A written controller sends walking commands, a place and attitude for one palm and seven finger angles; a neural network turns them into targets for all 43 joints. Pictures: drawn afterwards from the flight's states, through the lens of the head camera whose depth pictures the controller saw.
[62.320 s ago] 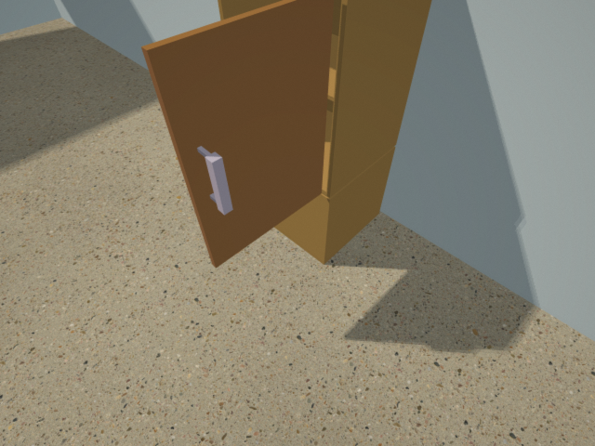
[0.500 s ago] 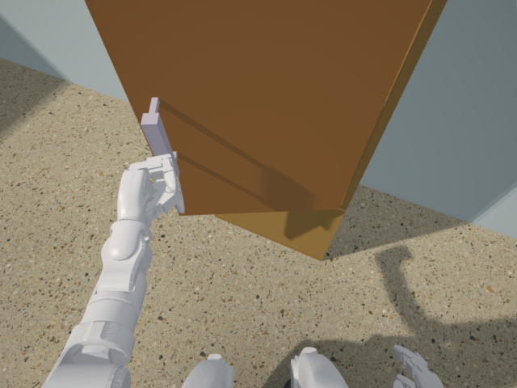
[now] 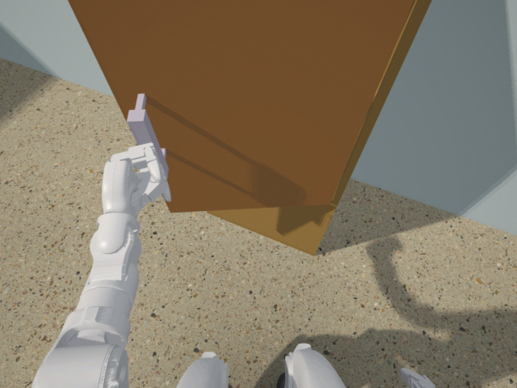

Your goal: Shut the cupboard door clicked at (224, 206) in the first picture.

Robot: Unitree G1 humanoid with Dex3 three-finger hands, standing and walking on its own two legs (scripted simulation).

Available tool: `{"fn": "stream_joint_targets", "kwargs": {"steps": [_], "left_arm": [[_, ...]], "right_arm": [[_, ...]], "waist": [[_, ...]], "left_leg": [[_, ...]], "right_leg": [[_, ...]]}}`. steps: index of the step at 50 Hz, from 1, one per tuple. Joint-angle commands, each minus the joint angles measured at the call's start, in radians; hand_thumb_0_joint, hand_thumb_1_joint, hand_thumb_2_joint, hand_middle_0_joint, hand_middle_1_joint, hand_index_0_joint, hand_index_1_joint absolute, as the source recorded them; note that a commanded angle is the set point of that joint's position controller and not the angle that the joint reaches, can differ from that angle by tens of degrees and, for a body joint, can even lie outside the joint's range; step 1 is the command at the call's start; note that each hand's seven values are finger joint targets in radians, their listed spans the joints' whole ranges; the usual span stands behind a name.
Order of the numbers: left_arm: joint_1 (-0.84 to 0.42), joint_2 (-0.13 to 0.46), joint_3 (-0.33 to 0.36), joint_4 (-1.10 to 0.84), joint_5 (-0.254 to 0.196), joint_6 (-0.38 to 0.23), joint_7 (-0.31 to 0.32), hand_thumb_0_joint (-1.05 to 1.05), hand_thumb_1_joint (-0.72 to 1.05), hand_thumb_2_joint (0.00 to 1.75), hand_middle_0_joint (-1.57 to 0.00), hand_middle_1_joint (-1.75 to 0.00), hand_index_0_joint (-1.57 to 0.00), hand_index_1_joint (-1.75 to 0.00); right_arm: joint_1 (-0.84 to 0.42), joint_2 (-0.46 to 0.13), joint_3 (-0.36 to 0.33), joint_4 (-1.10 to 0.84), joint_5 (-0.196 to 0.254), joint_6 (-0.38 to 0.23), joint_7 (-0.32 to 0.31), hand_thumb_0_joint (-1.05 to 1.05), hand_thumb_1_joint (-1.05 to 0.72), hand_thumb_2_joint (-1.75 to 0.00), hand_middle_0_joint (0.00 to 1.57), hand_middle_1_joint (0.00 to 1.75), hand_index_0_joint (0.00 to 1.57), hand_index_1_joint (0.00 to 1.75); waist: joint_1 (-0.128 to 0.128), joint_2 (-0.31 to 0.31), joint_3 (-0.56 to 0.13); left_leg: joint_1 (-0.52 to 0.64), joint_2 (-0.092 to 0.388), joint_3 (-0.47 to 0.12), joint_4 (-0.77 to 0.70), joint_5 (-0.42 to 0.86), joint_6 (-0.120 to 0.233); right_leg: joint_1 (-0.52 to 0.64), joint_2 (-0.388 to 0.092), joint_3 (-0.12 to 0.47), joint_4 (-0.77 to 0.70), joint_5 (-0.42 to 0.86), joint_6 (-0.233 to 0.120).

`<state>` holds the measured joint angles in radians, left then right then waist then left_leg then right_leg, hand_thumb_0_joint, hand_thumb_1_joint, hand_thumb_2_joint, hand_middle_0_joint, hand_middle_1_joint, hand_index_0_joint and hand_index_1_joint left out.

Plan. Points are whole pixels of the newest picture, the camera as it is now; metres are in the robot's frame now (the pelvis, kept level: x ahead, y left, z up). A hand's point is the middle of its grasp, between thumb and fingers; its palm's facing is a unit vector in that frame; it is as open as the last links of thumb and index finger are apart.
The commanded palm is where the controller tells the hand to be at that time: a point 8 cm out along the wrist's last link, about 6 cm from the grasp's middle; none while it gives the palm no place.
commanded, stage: push the door shut along its arc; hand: left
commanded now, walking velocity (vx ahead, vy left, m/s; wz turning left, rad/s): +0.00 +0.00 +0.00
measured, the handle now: (151, 138) +0.51 +0.18 +0.05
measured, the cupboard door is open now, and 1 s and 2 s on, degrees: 27 13 3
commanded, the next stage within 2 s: pull the fist back off the door in 1.74 s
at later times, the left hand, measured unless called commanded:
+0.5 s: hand (169, 158) +0.46 +0.14 +0.05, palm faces -0.08 -1.00 -0.04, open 3.1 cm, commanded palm +0.45 +0.19 +0.05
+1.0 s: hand (180, 130) +0.52 +0.13 +0.05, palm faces -0.21 -0.98 -0.03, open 3.1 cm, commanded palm +0.52 +0.17 +0.05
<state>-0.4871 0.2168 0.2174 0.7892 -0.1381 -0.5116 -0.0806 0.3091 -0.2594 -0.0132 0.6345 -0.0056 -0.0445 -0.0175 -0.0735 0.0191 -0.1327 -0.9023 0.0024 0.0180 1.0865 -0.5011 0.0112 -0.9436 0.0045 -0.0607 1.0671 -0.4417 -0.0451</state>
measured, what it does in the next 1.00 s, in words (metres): stands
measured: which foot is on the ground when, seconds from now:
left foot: down 0.00-1.00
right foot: down 0.00-1.00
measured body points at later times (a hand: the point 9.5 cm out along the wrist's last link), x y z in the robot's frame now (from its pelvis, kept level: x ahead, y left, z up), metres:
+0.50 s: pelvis -0.01 +0.01 -0.01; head +0.10 +0.00 +0.42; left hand +0.46 +0.20 +0.06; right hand +0.05 -0.26 -0.14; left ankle +0.01 +0.11 -0.66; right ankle +0.04 -0.09 -0.66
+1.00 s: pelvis -0.01 +0.02 -0.03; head +0.14 +0.03 +0.40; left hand +0.53 +0.19 +0.06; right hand -0.02 -0.25 -0.13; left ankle +0.01 +0.11 -0.66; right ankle +0.04 -0.09 -0.66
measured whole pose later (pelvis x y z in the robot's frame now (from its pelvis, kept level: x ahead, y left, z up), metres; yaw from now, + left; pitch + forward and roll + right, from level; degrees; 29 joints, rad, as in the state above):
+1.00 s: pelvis -0.01 +0.02 -0.03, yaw -1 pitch +25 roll -3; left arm -1.03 0.48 0.28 1.23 -0.10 -0.39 -0.31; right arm 0.39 -0.28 0.03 0.64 -0.01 -0.02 0.00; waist -0.21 0.04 -0.12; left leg -1.14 0.01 0.00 1.22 -0.53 0.03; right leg -1.15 0.01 -0.08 1.14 -0.44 -0.03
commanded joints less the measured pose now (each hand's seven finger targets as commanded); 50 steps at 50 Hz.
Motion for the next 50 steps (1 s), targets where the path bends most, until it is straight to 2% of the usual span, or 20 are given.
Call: {"fn": "stream_joint_targets", "kwargs": {"steps": [1, 5, 8, 10, 12, 15, 19, 20, 23, 28, 29, 30, 34, 35, 36, 39, 40, 44, 47, 50], "left_arm": [[-0.301, 0.165, 0.025, -0.137, -0.008, -0.042, -0.008, 0.0, 0.9, 0.9, -1.3, -1.5, -1.3, -1.5], [-0.375, 0.183, 0.023, -0.134, -0.012, -0.007, -0.025, 0.0, 0.9, 0.9, -1.3, -1.5, -1.3, -1.5], [-0.54, 0.187, 0.009, -0.132, -0.012, -0.03, -0.03, 0.0, 0.9, 0.9, -1.3, -1.5, -1.3, -1.5], [-0.6, 0.235, 0.044, -0.127, -0.011, -0.062, -0.031, 0.0, 0.9, 0.9, -1.3, -1.5, -1.3, -1.5], [-0.634, 0.229, 0.03, -0.091, -0.005, -0.08, -0.043, 0.0, 0.9, 0.9, -1.3, -1.5, -1.3, -1.5], [-0.641, 0.237, 0.028, 0.015, 0.012, -0.064, -0.065, 0.0, 0.9, 0.9, -1.3, -1.5, -1.3, -1.5], [-0.7, 0.244, 0.018, 0.047, 0.003, -0.031, -0.104, 0.0, 0.9, 0.9, -1.3, -1.5, -1.3, -1.5], [-0.724, 0.235, 0.007, 0.055, -0.001, -0.024, -0.113, 0.0, 0.9, 0.9, -1.3, -1.5, -1.3, -1.5], [-0.78, 0.259, 0.022, 0.106, -0.012, 0.0, -0.13, 0.0, 0.9, 0.9, -1.3, -1.5, -1.3, -1.5], [-0.852, 0.276, 0.014, 0.129, 0.005, -0.007, -0.153, 0.0, 0.9, 0.9, -1.3, -1.5, -1.3, -1.5], [-0.87, 0.286, 0.021, 0.113, 0.004, -0.015, -0.157, 0.0, 0.9, 0.9, -1.3, -1.5, -1.3, -1.5], [-0.879, 0.3, 0.026, 0.123, 0.009, -0.015, -0.159, 0.0, 0.9, 0.9, -1.3, -1.5, -1.3, -1.5], [-0.918, 0.388, 0.086, 0.178, 0.014, 0.006, -0.169, 0.0, 0.9, 0.9, -1.3, -1.5, -1.3, -1.5], [-0.944, 0.398, 0.082, 0.17, 0.021, 0.007, -0.17, 0.0, 0.9, 0.9, -1.3, -1.5, -1.3, -1.5], [-0.941, 0.374, 0.062, 0.186, 0.024, 0.015, -0.175, 0.0, 0.9, 0.9, -1.3, -1.5, -1.3, -1.5], [-1.002, 0.388, 0.053, 0.203, 0.033, 0.024, -0.188, 0.0, 0.9, 0.9, -1.3, -1.5, -1.3, -1.5], [-1.009, 0.412, 0.071, 0.206, 0.037, 0.026, -0.192, 0.0, 0.9, 0.9, -1.3, -1.5, -1.3, -1.5], [-1.05, 0.405, 0.058, 0.212, 0.028, 0.043, -0.221, 0.0, 0.9, 0.9, -1.3, -1.5, -1.3, -1.5], [-1.051, 0.447, 0.085, 0.219, 0.028, 0.058, -0.24, 0.0, 0.9, 0.9, -1.3, -1.5, -1.3, -1.5], [-1.112, 0.417, 0.049, 0.223, 0.037, 0.067, -0.246, 0.0, 0.9, 0.9, -1.3, -1.5, -1.3, -1.5]], "right_arm": [[0.059, -0.137, -0.046, -0.097, 0.004, -0.025, -0.003, 0.0, -0.9, -0.9, 0.2, 0.3, 0.2, 0.3], [0.055, -0.141, -0.042, -0.115, 0.012, -0.016, -0.008, 0.0, -0.9, -0.9, 0.2, 0.3, 0.2, 0.3], [0.054, -0.138, -0.037, -0.101, 0.01, -0.019, -0.015, 0.0, -0.9, -0.9, 0.2, 0.3, 0.2, 0.3], [0.055, -0.141, -0.037, -0.091, 0.007, -0.026, -0.022, 0.0, -0.9, -0.9, 0.2, 0.3, 0.2, 0.3], [0.055, -0.14, -0.035, -0.082, 0.005, -0.03, -0.022, 0.0, -0.9, -0.9, 0.2, 0.3, 0.2, 0.3], [0.078, -0.15, -0.035, -0.065, 0.003, -0.029, -0.015, 0.0, -0.9, -0.9, 0.2, 0.3, 0.2, 0.3], [0.11, -0.161, -0.039, -0.075, 0.007, -0.019, -0.013, 0.0, -0.9, -0.9, 0.2, 0.3, 0.2, 0.3], [0.109, -0.161, -0.037, -0.069, 0.009, -0.017, -0.011, 0.0, -0.9, -0.9, 0.2, 0.3, 0.2, 0.3], [0.125, -0.169, -0.035, -0.062, 0.012, -0.011, -0.015, 0.0, -0.9, -0.9, 0.2, 0.3, 0.2, 0.3], [0.154, -0.175, -0.035, -0.054, 0.006, -0.011, -0.012, 0.0, -0.9, -0.9, 0.2, 0.3, 0.2, 0.3], [0.162, -0.178, -0.036, -0.058, 0.002, -0.014, -0.011, 0.0, -0.9, -0.9, 0.2, 0.3, 0.2, 0.3], [0.166, -0.183, -0.037, -0.048, 0.002, -0.011, -0.008, 0.0, -0.9, -0.9, 0.2, 0.3, 0.2, 0.3], [0.192, -0.191, -0.029, -0.052, 0.002, -0.003, -0.009, 0.0, -0.9, -0.9, 0.2, 0.3, 0.2, 0.3], [0.19, -0.191, -0.028, -0.051, 0.003, 0.0, -0.008, 0.0, -0.9, -0.9, 0.2, 0.3, 0.2, 0.3], [0.194, -0.188, -0.027, -0.051, 0.003, 0.001, -0.005, 0.0, -0.9, -0.9, 0.2, 0.3, 0.2, 0.3], [0.215, -0.193, -0.024, -0.048, 0.001, 0.002, -0.004, 0.0, -0.9, -0.9, 0.2, 0.3, 0.2, 0.3], [0.219, -0.198, -0.025, -0.043, -0.001, 0.004, -0.003, 0.0, -0.9, -0.9, 0.2, 0.3, 0.2, 0.3], [0.237, -0.2, -0.023, -0.044, -0.003, 0.005, -0.001, 0.0, -0.9, -0.9, 0.2, 0.3, 0.2, 0.3], [0.247, -0.208, -0.022, -0.04, -0.002, 0.011, 0.001, 0.0, -0.9, -0.9, 0.2, 0.3, 0.2, 0.3], [0.254, -0.205, -0.021, -0.031, -0.005, 0.01, 0.002, 0.0, -0.9, -0.9, 0.2, 0.3, 0.2, 0.3]], "waist": [[-0.001, -0.019, -0.372], [-0.012, -0.011, -0.354], [-0.045, -0.023, -0.339], [-0.046, -0.03, -0.38], [-0.056, -0.007, -0.396], [-0.055, 0.047, -0.419], [-0.077, 0.028, -0.45], [-0.079, 0.051, -0.458], [-0.103, -0.01, -0.42], [-0.117, 0.032, -0.451], [-0.115, 0.07, -0.471], [-0.12, 0.07, -0.492], [-0.13, 0.043, -0.469], [-0.131, 0.076, -0.476], [-0.139, 0.072, -0.478], [-0.166, 0.093, -0.458], [-0.158, 0.098, -0.482], [-0.178, 0.12, -0.506], [-0.171, 0.119, -0.523], [-0.199, 0.148, -0.515]], "left_leg": [[0.102, -0.016, -0.023, -0.14, 0.212, 0.011], [0.1, -0.017, -0.023, -0.148, 0.206, 0.013], [0.095, -0.016, -0.036, -0.133, 0.172, 0.016], [0.094, -0.017, -0.04, -0.117, 0.179, 0.018], [0.091, -0.018, -0.042, -0.105, 0.177, 0.018], [0.118, -0.016, -0.055, -0.096, 0.209, 0.01], [0.124, -0.014, -0.062, -0.086, 0.247, 0.015], [0.133, -0.012, -0.065, -0.085, 0.246, 0.012], [0.078, -0.012, -0.066, -0.078, 0.202, 0.02], [0.091, -0.01, -0.077, -0.064, 0.211, 0.021], [0.113, -0.011, -0.082, -0.059, 0.237, 0.021], [0.128, -0.006, -0.086, -0.052, 0.24, 0.019], [0.055, -0.007, -0.082, -0.044, 0.204, 0.027], [0.064, -0.006, -0.08, -0.043, 0.215, 0.025], [0.064, -0.006, -0.08, -0.038, 0.211, 0.027], [0.071, -0.001, -0.092, -0.032, 0.216, 0.028], [0.084, 0.003, -0.098, -0.03, 0.226, 0.024], [0.104, 0.004, -0.099, -0.014, 0.258, 0.027], [0.115, 0.011, -0.106, -0.011, 0.283, 0.023], [0.138, 0.015, -0.115, -0.001, 0.297, 0.022]], "right_leg": [[0.326, -0.005, 0.074, -0.147, 0.257, 0.027], [0.324, -0.007, 0.075, -0.154, 0.253, 0.026], [0.288, -0.006, 0.079, -0.151, 0.216, 0.029], [0.295, -0.006, 0.086, -0.136, 0.224, 0.029], [0.274, -0.006, 0.085, -0.123, 0.224, 0.027], [0.218, -0.003, 0.069, -0.097, 0.234, 0.02], [0.22, 0.003, 0.065, -0.093, 0.267, 0.019], [0.203, 0.001, 0.063, -0.091, 0.259, 0.02], [0.201, 0.005, 0.069, -0.105, 0.225, 0.024], [0.155, 0.007, 0.066, -0.088, 0.212, 0.02], [0.138, 0.008, 0.06, -0.076, 0.221, 0.015], [0.124, 0.008, 0.061, -0.075, 0.217, 0.018], [0.146, 0.015, 0.065, -0.078, 0.19, 0.017], [0.137, 0.012, 0.069, -0.077, 0.198, 0.017], [0.13, 0.014, 0.068, -0.078, 0.195, 0.018], [0.089, 0.019, 0.059, -0.073, 0.181, 0.016], [0.088, 0.019, 0.059, -0.069, 0.184, 0.016], [0.069, 0.023, 0.053, -0.064, 0.203, 0.014], [0.067, 0.025, 0.049, -0.06, 0.214, 0.013], [0.011, 0.026, 0.043, -0.056, 0.21, 0.015]]}}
